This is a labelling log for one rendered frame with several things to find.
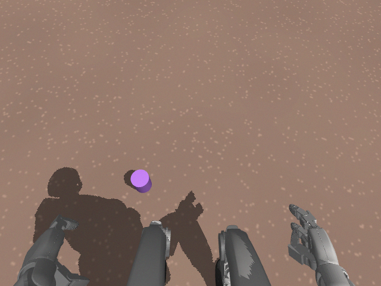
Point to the right robot hand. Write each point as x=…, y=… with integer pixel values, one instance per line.
x=316, y=248

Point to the left robot arm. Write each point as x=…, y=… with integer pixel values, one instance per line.
x=37, y=272

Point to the left robot hand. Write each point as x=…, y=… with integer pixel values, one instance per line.
x=48, y=245

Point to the can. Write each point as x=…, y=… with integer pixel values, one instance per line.
x=141, y=181

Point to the right robot arm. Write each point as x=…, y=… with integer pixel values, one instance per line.
x=332, y=275

